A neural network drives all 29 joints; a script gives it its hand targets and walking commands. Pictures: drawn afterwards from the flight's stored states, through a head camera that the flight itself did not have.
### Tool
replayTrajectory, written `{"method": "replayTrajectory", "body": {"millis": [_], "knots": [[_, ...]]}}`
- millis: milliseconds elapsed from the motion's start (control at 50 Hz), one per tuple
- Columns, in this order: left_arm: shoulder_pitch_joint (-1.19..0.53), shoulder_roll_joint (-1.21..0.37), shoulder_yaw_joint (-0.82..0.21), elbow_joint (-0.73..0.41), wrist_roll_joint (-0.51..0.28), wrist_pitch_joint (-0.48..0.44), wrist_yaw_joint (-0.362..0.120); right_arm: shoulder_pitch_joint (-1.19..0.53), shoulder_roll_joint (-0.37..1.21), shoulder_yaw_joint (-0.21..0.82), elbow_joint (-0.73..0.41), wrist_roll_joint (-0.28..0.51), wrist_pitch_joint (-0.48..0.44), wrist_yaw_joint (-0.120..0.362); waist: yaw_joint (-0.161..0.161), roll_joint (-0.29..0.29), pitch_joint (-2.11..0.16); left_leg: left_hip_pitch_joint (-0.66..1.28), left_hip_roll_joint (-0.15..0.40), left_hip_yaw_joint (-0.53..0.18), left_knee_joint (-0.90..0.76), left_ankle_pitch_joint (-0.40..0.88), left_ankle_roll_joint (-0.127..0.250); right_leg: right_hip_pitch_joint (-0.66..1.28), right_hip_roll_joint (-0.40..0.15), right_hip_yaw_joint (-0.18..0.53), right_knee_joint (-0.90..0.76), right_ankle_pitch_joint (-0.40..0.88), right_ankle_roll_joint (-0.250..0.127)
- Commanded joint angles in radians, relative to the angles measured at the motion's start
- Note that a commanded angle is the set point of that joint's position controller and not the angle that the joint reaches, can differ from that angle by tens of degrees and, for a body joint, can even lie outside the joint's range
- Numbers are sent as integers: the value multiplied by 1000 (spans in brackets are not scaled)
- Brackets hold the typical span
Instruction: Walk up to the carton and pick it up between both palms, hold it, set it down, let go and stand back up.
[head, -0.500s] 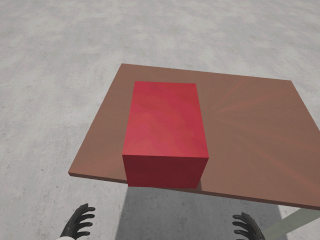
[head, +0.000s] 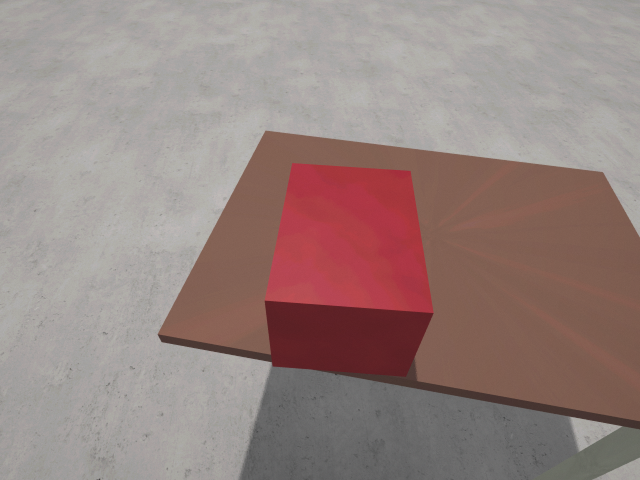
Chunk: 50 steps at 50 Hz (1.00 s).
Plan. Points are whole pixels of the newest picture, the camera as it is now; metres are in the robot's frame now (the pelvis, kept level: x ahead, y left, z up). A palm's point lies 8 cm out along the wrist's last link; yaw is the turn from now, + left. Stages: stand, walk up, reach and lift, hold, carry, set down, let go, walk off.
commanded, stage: stand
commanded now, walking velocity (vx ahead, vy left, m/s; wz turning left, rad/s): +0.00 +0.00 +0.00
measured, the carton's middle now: (345, 263) +0.49 -0.02 -0.05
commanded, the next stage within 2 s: none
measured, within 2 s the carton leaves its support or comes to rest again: neither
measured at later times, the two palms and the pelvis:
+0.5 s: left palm out of the picture -0.04 +0.22 -0.15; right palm out of the picture -0.05 -0.21 -0.14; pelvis +0.00 +0.00 +0.00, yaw +0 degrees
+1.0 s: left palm out of the picture -0.03 +0.20 -0.15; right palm out of the picture -0.03 -0.22 -0.14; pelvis +0.01 +0.00 +0.00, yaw +0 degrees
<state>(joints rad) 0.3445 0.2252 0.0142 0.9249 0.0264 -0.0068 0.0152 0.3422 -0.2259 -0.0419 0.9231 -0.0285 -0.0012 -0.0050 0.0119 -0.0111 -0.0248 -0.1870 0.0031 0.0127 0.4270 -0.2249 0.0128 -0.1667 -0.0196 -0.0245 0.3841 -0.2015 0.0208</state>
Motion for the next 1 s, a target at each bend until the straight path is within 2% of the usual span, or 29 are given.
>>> {"method": "replayTrajectory", "body": {"millis": [0, 40, 60, 80, 120, 160, 180, 200, 220, 260, 320, 340, 380, 400, 440, 460, 500, 520, 600, 660, 720, 780, 800, 820, 860, 900, 920, 960, 980], "knots": [[18, 57, 1, -7, -7, -14, 7, 66, -74, -9, 0, 5, 1, -7, -29, 58, 94, -37, 84, -96, -94, 35, 6, -51, -66, 76, -90, 48, -19], [30, 91, 10, 7, -12, -12, 11, 62, -108, -10, 11, -1, -9, -11, -29, -8, 56, -56, 103, -136, -113, -17, 18, -8, -56, 75, -73, 37, -5], [6, 94, 16, -5, -6, -10, 4, 22, -138, -20, 8, -2, -6, -19, 7, 68, 108, -89, 86, -112, -134, -23, 11, -46, -68, 81, -85, 29, -12], [-31, 81, 10, 5, 6, -6, 12, 52, -132, -25, 19, 8, -7, -12, -31, -9, 92, -51, 75, -109, -126, -17, 6, -52, -65, 76, -91, 18, -26], [-7, 115, 18, 23, -10, -11, 11, 28, -112, -8, 35, -1, -12, -4, 1, 68, 89, -107, 81, -115, -141, -39, 18, -4, -73, 81, -59, 27, -30], [50, 31, -6, 78, -19, 0, 8, 77, -29, 7, 73, 11, -13, -12, -3, 25, 116, -68, 72, -100, -122, -21, 4, -58, -58, 70, -77, -2, -13], [36, 93, 10, 77, -7, 0, 15, 101, -110, -10, 63, 17, -14, -13, -31, 70, 100, -56, 65, -92, -138, -41, -4, -57, -61, 79, -78, -22, -18], [54, 93, 17, 86, -4, -2, 15, 76, -85, -4, 79, 1, -10, -14, 11, 38, 147, -116, 70, -106, -139, -64, 3, -54, -60, 75, -77, -26, -17], [84, 65, 11, 125, -2, 2, 19, 124, -84, -4, 99, 7, -4, -17, -1, -54, 113, -104, 73, -119, -137, -81, 8, -28, -53, 66, -75, -22, -8], [63, 89, 10, 111, -17, -5, 15, 87, -65, 5, 110, 9, -13, -26, 2, 17, 124, -107, 74, -111, -130, -57, 15, -54, -52, 89, -67, -21, -14], [57, -1, -17, 139, -15, -6, 16, 89, 0, 27, 119, 12, -9, -23, -3, -12, 159, -128, 76, -112, -119, -11, 10, -60, -69, 89, -43, 7, -31], [96, 38, -10, 161, -3, -4, 20, 130, -64, 14, 119, 22, -13, -22, -19, 88, 71, -43, 77, -88, -121, -24, 13, -40, -74, 101, -60, 1, -30], [39, 36, -6, 151, -15, -5, 9, 144, 54, 52, 162, 6, -10, -24, -4, 6, 125, -80, 76, -115, -106, 21, 21, -52, -63, 91, -61, 11, -28], [60, -15, -25, 181, -17, -8, 9, 98, -54, 20, 146, 4, -20, -22, -11, -42, 129, -92, 81, -115, -100, 19, 31, -45, -68, 93, -68, 49, -23], [71, 48, -11, 190, -8, -2, 21, 145, -64, 17, 177, 4, -15, -29, -14, 81, 170, -103, 82, -107, -124, -46, 12, -62, -70, 100, -53, -8, -27], [79, 53, 1, 183, -10, 2, 22, 140, -48, 23, 172, 5, -12, -28, -2, 5, 119, -123, 89, -141, -123, -75, 31, -14, -65, 89, -47, -26, -40], [57, 26, -5, 186, -6, 0, 15, 103, -19, 31, 165, 2, -10, -35, -2, 79, 185, -111, 96, -125, -138, -92, 25, -87, -68, 102, -52, -17, -42], [89, 55, 4, 196, -16, 4, 22, 147, -21, 28, 177, 7, -9, -34, -10, 11, 115, -126, 96, -155, -135, -86, 27, -8, -62, 80, -58, -5, -28], [71, 19, -2, 197, -9, -8, 13, 94, 14, 36, 189, 8, -17, -32, 12, 50, 106, -90, 90, -123, -124, -11, 32, -38, -75, 91, -53, 10, -38], [96, 18, -8, 238, -5, -9, 22, 156, -10, 31, 215, 5, -21, -31, -14, -15, 108, -69, 84, -108, -97, 51, 20, -26, -79, 96, -46, 54, -40], [112, -46, -25, 260, -17, -16, 23, 106, 46, 43, 202, 13, -9, -38, -3, 51, 170, -86, 76, -106, -97, 61, 24, -49, -73, 87, -54, 71, -20], [84, -59, -24, 242, -6, 0, 28, 93, -37, 25, 200, 13, -13, -44, -11, -63, 131, -22, 92, -121, -88, 63, 28, -82, -60, 67, -63, 48, -33], [95, -38, -18, 249, -16, 2, 25, 102, 28, 32, 209, 13, -10, -43, -7, 54, 124, -42, 85, -101, -96, 67, 29, -77, -60, 77, -39, 64, -36], [72, -25, -14, 263, -13, 4, 33, 152, 57, 55, 220, 16, -13, -40, -28, 6, 100, -51, 86, -100, -108, 58, 17, 4, -78, 67, -35, 88, -31], [70, -6, -8, 248, -7, 3, 26, 98, 2, 28, 219, 0, -20, -38, -16, 70, 118, -16, 83, -102, -91, 80, 19, -45, -64, 73, -61, 67, -20], [87, 12, -1, 251, -20, 0, 33, 93, 0, 34, 213, 18, -12, -35, -6, 42, 112, -86, 79, -111, -100, 50, 21, 14, -70, 96, -42, 65, -37], [28, 15, 4, 225, -7, 1, 19, 73, 5, 40, 213, 7, -12, -36, 6, -48, 137, -75, 86, -96, -98, 90, 10, -7, -67, 75, -45, 79, -27], [104, -83, -25, 263, -14, 0, 24, 90, -37, 20, 221, 15, -16, -44, 0, 59, 99, -39, 85, -93, -97, 39, 15, -6, -74, 81, -49, 70, -25], [81, -12, -1, 249, -12, 0, 24, 136, -10, 26, 235, 18, -16, -48, -11, 39, 135, -66, 85, -93, -97, 43, 16, -19, -73, 93, -74, 72, -29]]}}
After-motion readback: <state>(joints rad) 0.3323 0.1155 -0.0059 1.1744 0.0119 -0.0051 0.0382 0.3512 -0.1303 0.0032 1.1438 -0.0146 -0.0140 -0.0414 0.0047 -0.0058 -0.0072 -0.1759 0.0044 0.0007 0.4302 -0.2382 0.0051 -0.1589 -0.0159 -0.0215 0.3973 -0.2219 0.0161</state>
